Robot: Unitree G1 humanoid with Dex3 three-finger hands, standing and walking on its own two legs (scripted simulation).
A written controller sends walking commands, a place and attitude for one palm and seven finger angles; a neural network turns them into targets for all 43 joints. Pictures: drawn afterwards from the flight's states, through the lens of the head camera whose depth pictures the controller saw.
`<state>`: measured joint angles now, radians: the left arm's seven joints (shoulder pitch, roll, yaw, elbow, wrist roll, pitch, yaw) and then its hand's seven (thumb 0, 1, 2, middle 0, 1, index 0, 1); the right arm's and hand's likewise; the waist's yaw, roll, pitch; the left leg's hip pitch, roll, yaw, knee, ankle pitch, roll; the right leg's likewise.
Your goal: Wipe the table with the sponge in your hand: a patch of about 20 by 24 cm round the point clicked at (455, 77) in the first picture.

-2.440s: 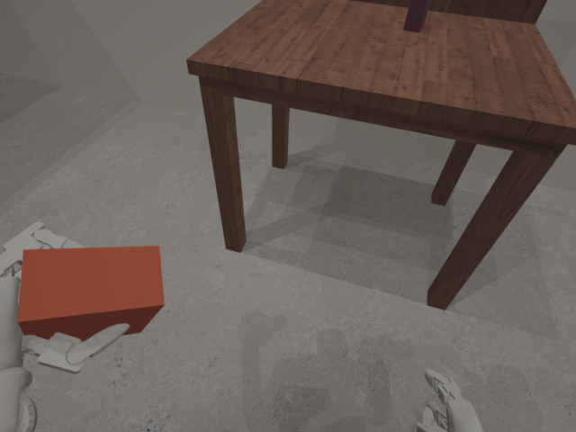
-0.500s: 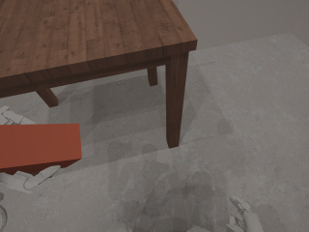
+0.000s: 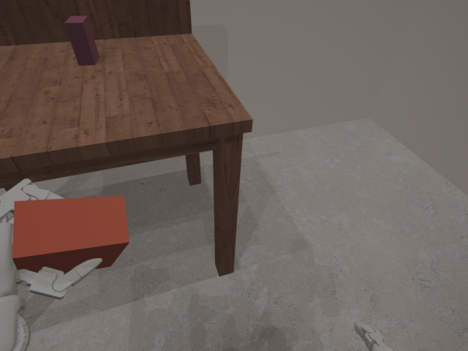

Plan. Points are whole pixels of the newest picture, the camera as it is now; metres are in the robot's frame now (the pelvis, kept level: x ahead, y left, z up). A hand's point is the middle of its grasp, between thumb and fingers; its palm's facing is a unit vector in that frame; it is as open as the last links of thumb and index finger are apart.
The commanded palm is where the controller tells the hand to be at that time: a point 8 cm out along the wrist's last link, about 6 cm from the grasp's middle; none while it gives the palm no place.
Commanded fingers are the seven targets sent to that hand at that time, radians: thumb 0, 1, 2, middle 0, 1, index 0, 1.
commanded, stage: take the last steps up to it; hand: left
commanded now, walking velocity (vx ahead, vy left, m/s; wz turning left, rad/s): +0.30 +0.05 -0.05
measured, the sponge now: (86, 238) +0.22 +0.21 +0.16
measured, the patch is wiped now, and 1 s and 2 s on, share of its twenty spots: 0.00 0.00 0.00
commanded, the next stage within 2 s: come to a stop and stand still in 1.16 s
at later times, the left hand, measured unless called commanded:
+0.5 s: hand (147, 184) +0.30 +0.15 +0.18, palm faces +0.31 -0.81 -0.50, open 9.9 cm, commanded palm +0.24 +0.21 +0.18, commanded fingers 0.00 0.10 1.30 -1.20 -1.60 -1.20 -1.60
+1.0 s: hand (165, 139) +0.41 +0.15 +0.19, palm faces +0.40 -0.75 -0.52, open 9.9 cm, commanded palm +0.36 +0.20 +0.18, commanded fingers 0.00 0.10 1.30 -1.20 -1.60 -1.20 -1.60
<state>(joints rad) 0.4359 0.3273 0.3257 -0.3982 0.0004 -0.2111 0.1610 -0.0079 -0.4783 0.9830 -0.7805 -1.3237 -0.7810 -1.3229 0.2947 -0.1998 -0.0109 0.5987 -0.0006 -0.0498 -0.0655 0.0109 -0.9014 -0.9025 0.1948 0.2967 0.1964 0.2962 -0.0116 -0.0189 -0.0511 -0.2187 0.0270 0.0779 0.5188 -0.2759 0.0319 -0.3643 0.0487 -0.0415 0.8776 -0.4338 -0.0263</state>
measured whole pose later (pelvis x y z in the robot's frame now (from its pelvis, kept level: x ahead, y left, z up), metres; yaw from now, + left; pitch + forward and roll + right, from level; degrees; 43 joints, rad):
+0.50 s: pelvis +0.07 -0.07 +0.01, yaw -2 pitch +1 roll +3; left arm 0.50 0.38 0.37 -0.52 0.00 -0.26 0.15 -0.01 -0.48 0.99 -0.78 -1.33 -0.78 -1.32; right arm 0.21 -0.25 -0.05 0.61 -0.01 -0.04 -0.05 0.01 -0.90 -0.90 0.20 0.30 0.20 0.30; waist -0.02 -0.02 0.07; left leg -0.45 0.08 0.09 0.78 -0.32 -0.01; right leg -0.19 -0.04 -0.10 0.47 -0.29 -0.05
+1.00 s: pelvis +0.20 -0.08 -0.01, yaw +0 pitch -1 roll +0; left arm 0.46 0.39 0.38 -0.50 -0.01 -0.24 0.14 -0.01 -0.48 0.99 -0.78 -1.33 -0.78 -1.33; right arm 0.22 -0.16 0.01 0.64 0.00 -0.07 -0.04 0.01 -0.90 -0.90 0.20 0.30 0.20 0.30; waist 0.01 0.08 0.06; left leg -0.31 0.09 0.08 0.82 -0.45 -0.01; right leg -0.35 -0.06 -0.16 0.66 -0.28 -0.03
